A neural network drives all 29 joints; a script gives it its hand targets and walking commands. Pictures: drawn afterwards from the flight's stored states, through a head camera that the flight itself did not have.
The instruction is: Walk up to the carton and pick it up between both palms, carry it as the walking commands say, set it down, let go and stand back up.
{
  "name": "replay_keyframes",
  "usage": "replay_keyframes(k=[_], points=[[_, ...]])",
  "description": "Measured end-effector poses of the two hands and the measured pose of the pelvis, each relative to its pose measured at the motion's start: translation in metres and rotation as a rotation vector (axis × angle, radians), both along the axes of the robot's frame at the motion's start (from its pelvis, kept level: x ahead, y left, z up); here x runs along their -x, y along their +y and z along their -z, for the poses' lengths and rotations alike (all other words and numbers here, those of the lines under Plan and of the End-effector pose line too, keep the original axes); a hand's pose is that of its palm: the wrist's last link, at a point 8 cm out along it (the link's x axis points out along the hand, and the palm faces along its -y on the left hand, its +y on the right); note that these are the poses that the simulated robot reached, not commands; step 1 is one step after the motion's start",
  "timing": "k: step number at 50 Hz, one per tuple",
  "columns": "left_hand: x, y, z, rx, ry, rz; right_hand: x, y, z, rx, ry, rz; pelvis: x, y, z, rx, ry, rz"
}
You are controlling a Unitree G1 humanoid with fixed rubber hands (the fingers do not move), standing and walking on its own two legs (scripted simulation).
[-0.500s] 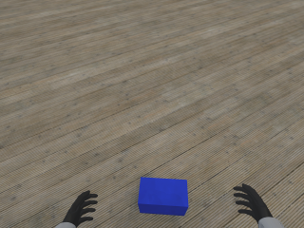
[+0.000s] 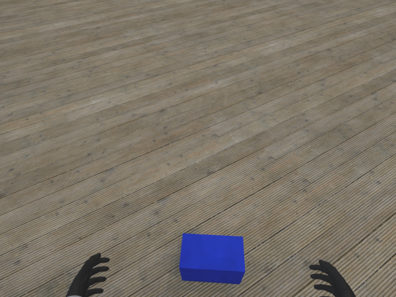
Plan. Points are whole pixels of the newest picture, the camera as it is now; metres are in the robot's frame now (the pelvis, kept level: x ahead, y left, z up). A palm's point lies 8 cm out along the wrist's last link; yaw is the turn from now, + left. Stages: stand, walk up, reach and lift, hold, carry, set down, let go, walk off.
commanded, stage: stand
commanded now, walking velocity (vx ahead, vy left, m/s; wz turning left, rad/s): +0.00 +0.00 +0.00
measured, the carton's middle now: (211, 259) +0.41 -0.01 -0.67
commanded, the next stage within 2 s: none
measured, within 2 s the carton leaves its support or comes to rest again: neither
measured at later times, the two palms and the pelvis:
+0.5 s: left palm out of the picture +0.14 +0.27 -0.07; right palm out of the picture +0.14 -0.26 -0.08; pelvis +0.00 +0.00 +0.00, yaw +0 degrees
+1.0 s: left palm out of the picture +0.14 +0.27 -0.07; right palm out of the picture +0.14 -0.26 -0.08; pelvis +0.00 +0.00 +0.00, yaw +0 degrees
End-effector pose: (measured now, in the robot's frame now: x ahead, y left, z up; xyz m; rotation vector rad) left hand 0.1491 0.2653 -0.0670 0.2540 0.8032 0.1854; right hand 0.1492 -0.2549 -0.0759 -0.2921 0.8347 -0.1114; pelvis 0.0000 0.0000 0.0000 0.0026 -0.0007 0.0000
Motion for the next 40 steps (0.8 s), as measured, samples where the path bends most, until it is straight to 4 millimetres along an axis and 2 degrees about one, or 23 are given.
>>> replay_keyframes(k=[18, 40], points=[[0.0044, 0.0037, 0.0036, -0.014, 0.007, -0.021, 0.0085, -0.0035, 0.0076, 0.011, 0.031, 0.024, -0.0011, -0.0002, 0.0, 0.0, 0.002, 0.0], [0.0049, 0.006, 0.0029, -0.021, -0.003, -0.018, 0.0088, -0.0086, 0.0058, 0.02, 0.021, 0.026, -0.0008, -0.0001, 0.0, 0.0, 0.001, 0.0]])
